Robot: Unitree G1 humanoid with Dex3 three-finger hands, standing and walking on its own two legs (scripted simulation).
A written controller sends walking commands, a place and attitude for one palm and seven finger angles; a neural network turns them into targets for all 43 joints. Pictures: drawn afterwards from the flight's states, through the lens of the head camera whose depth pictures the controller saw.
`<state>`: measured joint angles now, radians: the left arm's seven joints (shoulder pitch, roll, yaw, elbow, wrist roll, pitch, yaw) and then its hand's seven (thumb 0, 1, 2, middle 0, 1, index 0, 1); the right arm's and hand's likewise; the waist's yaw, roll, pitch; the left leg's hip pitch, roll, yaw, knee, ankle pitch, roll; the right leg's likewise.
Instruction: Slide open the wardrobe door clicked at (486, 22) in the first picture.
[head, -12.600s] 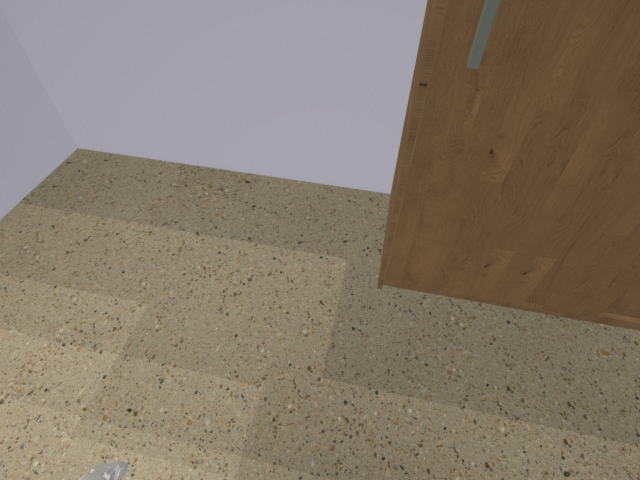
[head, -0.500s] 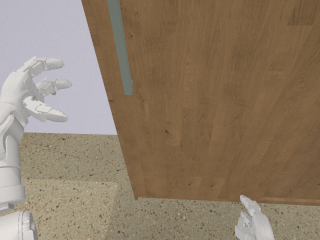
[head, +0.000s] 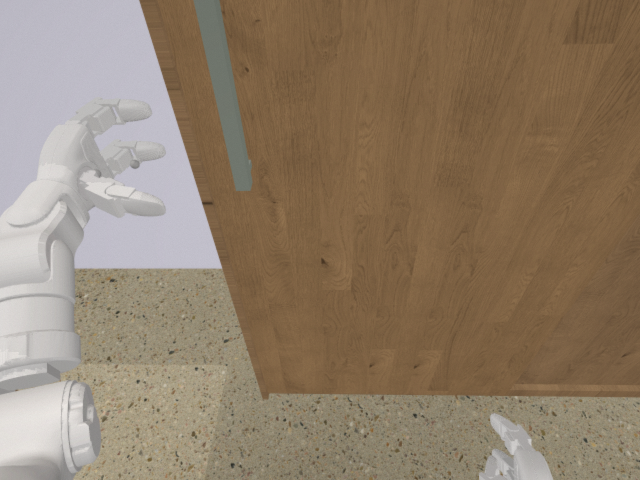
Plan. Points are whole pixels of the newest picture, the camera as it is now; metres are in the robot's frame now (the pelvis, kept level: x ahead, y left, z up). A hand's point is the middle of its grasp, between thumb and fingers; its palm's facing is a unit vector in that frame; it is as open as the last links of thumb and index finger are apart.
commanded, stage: move the hooked fingers beside the handle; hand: left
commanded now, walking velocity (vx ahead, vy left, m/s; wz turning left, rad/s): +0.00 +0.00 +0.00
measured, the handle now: (228, 88) +0.51 +0.15 +0.27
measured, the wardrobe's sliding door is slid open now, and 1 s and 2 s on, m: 0.00 0.00 0.00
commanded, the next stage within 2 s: feel for the door with the fingertips in 1.46 s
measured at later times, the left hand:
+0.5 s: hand (178, 140) +0.44 +0.21 +0.24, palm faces +0.06 -1.00 -0.02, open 13.9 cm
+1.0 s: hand (192, 134) +0.46 +0.19 +0.23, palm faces +0.06 -1.00 -0.01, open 13.9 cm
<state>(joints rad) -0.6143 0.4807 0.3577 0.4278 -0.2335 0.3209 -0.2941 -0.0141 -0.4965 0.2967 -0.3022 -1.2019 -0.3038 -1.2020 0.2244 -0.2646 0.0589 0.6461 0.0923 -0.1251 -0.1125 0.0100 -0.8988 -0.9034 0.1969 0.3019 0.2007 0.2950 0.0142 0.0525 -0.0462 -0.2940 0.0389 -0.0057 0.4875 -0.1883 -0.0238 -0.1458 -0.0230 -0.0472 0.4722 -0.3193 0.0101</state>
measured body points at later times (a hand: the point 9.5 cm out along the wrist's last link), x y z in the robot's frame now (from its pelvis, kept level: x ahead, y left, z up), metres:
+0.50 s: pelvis +0.01 +0.00 +0.00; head +0.00 -0.02 +0.45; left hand +0.43 +0.26 +0.24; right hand +0.13 -0.26 -0.11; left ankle +0.04 +0.14 -0.74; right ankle -0.04 -0.12 -0.74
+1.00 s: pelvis +0.01 +0.00 +0.00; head +0.01 -0.02 +0.45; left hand +0.45 +0.25 +0.24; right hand +0.09 -0.27 -0.12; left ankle +0.04 +0.14 -0.74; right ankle -0.04 -0.12 -0.74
